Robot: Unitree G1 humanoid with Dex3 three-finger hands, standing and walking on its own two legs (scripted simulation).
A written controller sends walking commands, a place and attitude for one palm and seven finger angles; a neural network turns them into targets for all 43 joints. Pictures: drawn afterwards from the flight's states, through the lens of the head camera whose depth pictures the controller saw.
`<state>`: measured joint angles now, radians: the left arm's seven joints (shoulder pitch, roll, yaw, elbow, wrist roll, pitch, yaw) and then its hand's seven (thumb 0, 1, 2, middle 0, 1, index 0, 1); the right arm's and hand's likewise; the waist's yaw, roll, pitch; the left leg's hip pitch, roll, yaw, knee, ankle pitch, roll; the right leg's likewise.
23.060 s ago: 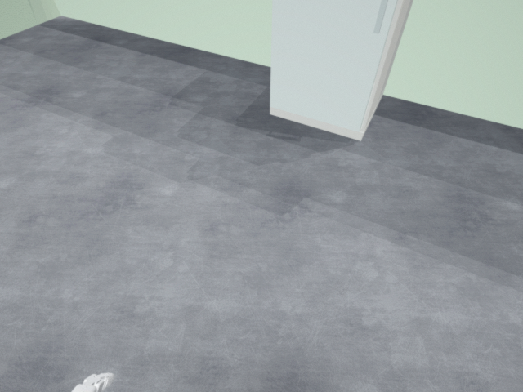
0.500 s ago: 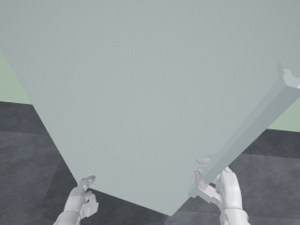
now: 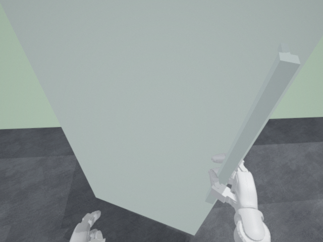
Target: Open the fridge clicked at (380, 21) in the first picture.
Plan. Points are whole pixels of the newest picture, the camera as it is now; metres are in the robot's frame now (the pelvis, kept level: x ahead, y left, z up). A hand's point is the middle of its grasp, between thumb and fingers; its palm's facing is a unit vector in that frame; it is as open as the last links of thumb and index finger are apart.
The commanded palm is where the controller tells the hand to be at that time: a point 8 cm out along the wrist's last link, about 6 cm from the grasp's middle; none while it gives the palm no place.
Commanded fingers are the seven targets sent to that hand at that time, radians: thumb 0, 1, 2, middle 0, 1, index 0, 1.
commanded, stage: walk backward, drawing the door open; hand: right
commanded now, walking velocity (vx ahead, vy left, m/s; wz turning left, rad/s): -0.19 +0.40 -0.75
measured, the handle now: (234, 148) +0.31 -0.11 +0.13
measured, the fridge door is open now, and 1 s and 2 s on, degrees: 24 52 74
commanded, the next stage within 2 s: stop walking and hold the door back in 1.56 s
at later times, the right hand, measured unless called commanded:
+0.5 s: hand (189, 231) +0.15 -0.03 +0.05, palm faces +0.36 +0.91 -0.19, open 6.3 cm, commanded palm +0.10 -0.06 +0.05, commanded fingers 0.00 -0.90 -0.90 0.45 1.40 0.45 1.40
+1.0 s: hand out of the picture +0.06 +0.06 +0.05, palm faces +0.76 +0.61 -0.21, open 6.2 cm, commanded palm +0.00 +0.06 +0.05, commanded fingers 0.00 -0.90 -0.90 0.45 1.40 0.45 1.40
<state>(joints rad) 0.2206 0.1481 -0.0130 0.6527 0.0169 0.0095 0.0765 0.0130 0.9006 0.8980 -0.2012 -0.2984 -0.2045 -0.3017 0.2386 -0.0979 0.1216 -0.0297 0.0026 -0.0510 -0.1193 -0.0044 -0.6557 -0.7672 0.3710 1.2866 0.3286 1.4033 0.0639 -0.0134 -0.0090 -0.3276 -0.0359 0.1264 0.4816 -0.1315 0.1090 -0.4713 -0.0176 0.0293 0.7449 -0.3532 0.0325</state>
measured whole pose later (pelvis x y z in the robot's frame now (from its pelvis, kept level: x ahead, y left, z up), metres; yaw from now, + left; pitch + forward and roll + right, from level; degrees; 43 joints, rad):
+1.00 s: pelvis -0.03 +0.38 -0.01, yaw -43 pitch +0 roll +2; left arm 0.21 0.14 -0.02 0.64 0.00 -0.11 0.07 0.01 0.90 0.90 -0.20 -0.30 -0.21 -0.30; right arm 0.16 -0.19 -0.06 -0.09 0.02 -0.09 -0.08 0.00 -0.68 -0.82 0.41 1.32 0.29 1.40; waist 0.00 -0.05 0.11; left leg -0.30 0.03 0.05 0.56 -0.25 -0.04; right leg -0.45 -0.15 0.17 0.70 -0.34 0.07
